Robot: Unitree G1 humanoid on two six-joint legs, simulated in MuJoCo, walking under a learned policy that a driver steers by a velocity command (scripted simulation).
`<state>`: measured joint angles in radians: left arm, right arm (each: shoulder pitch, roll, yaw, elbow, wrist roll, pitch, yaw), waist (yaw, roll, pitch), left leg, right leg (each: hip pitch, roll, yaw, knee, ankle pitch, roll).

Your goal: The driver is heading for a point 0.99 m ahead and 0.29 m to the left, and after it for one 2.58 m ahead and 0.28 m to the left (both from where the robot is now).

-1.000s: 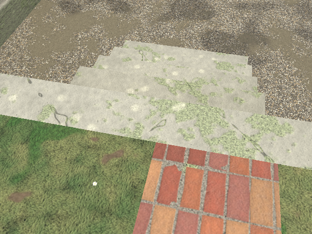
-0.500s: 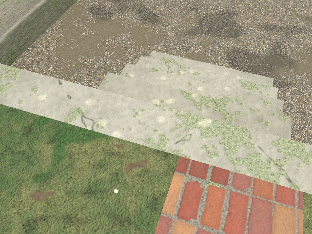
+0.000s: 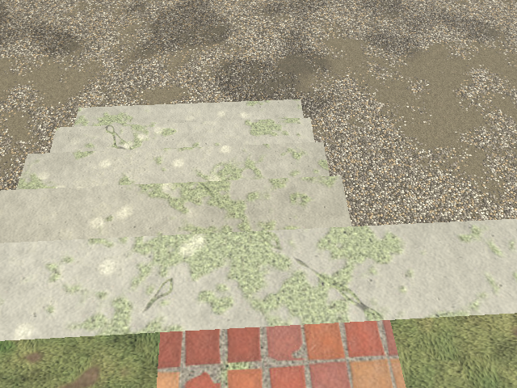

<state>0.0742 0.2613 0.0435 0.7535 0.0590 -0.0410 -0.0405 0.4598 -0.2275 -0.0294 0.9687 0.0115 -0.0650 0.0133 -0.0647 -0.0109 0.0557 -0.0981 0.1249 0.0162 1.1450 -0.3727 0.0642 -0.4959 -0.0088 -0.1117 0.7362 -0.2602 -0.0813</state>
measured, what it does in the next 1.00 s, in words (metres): walks ahead, turning left: left foot, then right foot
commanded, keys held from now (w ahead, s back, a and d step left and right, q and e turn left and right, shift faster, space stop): w+q+shift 0.66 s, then w+shift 0.30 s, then w+e+shift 0.04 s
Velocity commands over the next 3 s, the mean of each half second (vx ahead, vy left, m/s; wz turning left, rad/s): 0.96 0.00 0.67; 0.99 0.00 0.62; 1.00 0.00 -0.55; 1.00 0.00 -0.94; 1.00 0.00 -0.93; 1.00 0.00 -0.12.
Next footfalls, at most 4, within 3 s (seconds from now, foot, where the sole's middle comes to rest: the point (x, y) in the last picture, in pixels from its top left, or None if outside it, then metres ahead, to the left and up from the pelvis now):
0.42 left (239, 359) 0.52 0.05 -0.75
0.80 right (239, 236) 0.89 0.03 -0.75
1.14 left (115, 234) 0.94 0.41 -0.78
1.34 right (164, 204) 1.16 0.29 -0.92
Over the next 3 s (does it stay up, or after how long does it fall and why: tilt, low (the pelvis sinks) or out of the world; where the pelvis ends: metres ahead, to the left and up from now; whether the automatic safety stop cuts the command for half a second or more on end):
stays up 2.34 0.37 -0.75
